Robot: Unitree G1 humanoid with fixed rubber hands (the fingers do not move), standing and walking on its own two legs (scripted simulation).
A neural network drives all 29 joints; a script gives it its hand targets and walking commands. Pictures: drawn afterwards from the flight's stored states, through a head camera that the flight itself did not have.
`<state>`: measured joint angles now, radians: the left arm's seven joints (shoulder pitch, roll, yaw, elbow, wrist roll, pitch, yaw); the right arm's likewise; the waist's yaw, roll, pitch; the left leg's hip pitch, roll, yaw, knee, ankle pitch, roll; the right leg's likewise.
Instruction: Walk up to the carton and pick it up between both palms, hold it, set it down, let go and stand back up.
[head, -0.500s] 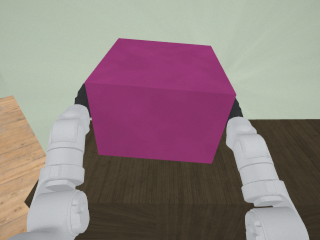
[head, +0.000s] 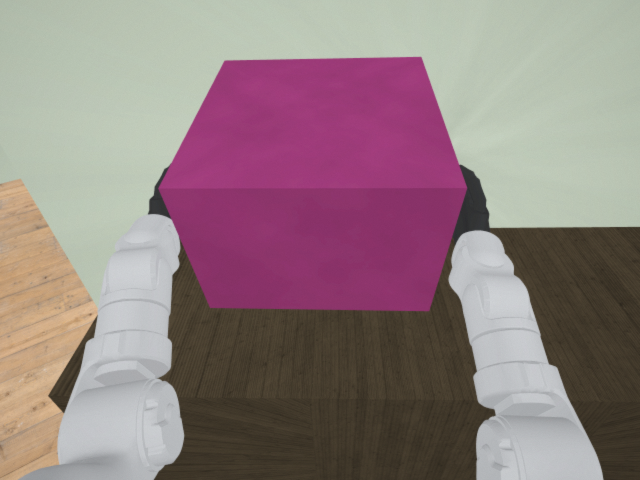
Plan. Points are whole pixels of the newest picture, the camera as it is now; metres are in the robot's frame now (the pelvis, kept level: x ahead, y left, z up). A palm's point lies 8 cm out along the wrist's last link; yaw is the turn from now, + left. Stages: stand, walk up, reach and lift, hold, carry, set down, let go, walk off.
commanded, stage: set down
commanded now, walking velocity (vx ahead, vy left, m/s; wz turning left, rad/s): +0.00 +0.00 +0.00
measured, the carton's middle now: (319, 177) +0.45 +0.01 +0.21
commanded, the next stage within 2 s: none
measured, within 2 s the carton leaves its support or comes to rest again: neither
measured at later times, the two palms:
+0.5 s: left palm (181, 233) +0.41 +0.20 +0.15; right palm (454, 239) +0.39 -0.18 +0.14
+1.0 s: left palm (190, 256) +0.40 +0.20 +0.11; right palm (452, 259) +0.39 -0.18 +0.11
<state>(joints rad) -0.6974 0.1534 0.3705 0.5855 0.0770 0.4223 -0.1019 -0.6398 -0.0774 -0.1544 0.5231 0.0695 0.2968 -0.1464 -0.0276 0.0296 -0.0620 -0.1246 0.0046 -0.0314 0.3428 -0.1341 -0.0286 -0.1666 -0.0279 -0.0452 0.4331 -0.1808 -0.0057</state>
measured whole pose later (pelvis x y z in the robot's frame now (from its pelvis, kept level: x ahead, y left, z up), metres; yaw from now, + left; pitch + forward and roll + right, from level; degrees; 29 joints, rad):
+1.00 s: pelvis +0.02 +0.00 +0.00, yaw +0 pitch -3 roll +1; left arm -0.66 0.14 0.37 0.81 0.08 0.07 -0.08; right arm -0.59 -0.05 -0.19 0.69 -0.01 -0.03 -0.12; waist -0.03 0.02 0.04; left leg -0.12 0.00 -0.03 0.30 -0.13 -0.03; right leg -0.17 -0.03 -0.05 0.40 -0.18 -0.01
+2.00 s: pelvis +0.05 +0.01 +0.00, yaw +0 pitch +8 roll +0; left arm -0.66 0.14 0.35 1.13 0.08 -0.35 -0.04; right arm -0.59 -0.04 -0.29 0.96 -0.10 -0.39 -0.07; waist -0.03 0.00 0.01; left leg -0.33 0.00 -0.03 0.38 -0.19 -0.03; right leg -0.34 -0.03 -0.05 0.40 -0.20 0.00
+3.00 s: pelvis +0.06 +0.04 -0.02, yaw -2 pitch +33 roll -3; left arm -0.73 0.14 0.23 1.35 0.08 -0.72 0.05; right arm -0.61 -0.10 -0.37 1.23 -0.10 -0.71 -0.04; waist -0.03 0.06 -0.16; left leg -0.92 0.02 -0.03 0.60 -0.23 -0.03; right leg -0.82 -0.01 -0.05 0.40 -0.16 0.03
